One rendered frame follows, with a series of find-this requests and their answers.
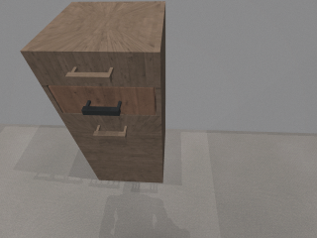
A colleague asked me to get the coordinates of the cabinet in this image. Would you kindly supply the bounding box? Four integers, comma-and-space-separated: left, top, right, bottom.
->
20, 1, 165, 183

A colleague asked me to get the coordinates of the handle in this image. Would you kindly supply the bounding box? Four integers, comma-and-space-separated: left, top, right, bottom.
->
81, 100, 122, 116
93, 131, 127, 140
65, 71, 113, 83

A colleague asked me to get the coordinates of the drawer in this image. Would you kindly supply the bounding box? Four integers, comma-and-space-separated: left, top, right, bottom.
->
49, 85, 157, 115

